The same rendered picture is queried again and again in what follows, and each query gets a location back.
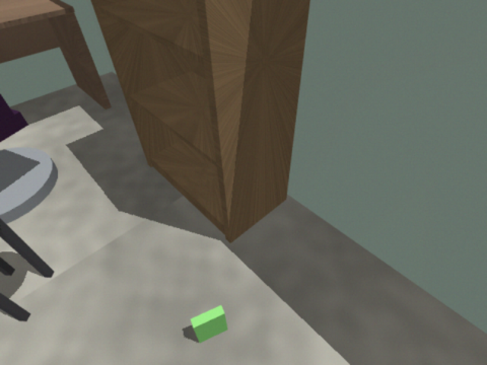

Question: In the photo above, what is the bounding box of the carton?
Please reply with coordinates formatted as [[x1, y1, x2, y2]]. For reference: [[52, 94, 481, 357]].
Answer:
[[190, 305, 228, 343]]

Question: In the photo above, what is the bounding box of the bookshelf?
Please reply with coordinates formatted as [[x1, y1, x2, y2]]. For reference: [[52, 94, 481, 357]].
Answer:
[[91, 0, 310, 243]]

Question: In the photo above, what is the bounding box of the office chair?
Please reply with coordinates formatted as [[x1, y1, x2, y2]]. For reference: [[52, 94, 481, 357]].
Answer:
[[0, 94, 58, 224]]

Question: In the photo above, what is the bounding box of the desk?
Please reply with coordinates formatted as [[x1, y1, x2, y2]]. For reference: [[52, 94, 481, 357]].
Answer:
[[0, 0, 111, 109]]

